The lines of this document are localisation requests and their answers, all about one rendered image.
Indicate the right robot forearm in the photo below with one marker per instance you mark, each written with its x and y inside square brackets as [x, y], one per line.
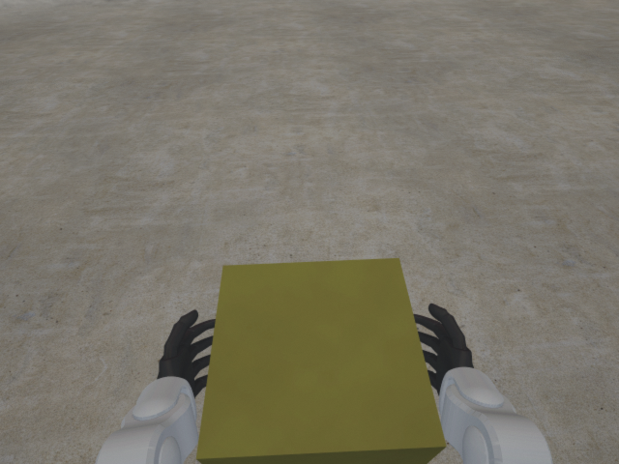
[482, 424]

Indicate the carton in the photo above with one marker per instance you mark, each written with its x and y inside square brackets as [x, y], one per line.
[317, 363]

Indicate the left robot forearm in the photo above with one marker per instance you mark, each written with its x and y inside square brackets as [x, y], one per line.
[159, 429]

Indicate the left robot hand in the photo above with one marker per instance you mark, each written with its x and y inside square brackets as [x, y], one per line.
[179, 351]

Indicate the right robot hand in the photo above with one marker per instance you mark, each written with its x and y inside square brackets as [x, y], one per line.
[450, 348]

